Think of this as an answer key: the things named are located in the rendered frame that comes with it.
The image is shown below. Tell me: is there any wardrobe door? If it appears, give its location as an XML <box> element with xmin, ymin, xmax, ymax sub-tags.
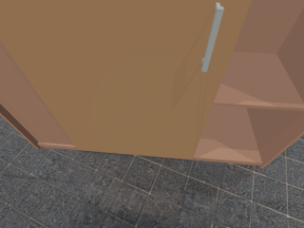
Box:
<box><xmin>0</xmin><ymin>41</ymin><xmax>74</xmax><ymax>145</ymax></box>
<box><xmin>0</xmin><ymin>0</ymin><xmax>252</xmax><ymax>160</ymax></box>

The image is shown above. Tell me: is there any handle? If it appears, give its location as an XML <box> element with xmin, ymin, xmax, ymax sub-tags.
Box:
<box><xmin>201</xmin><ymin>2</ymin><xmax>224</xmax><ymax>72</ymax></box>

